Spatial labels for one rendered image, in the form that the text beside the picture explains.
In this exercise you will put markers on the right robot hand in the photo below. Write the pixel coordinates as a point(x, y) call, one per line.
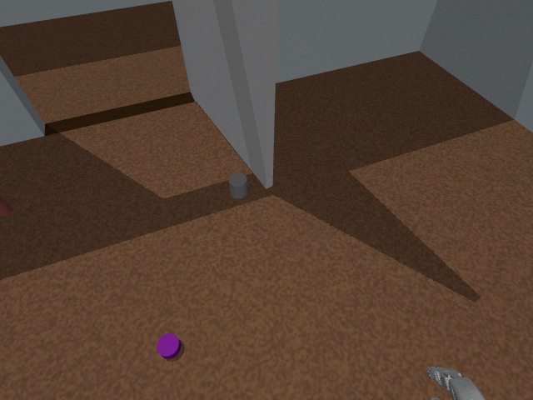
point(461, 388)

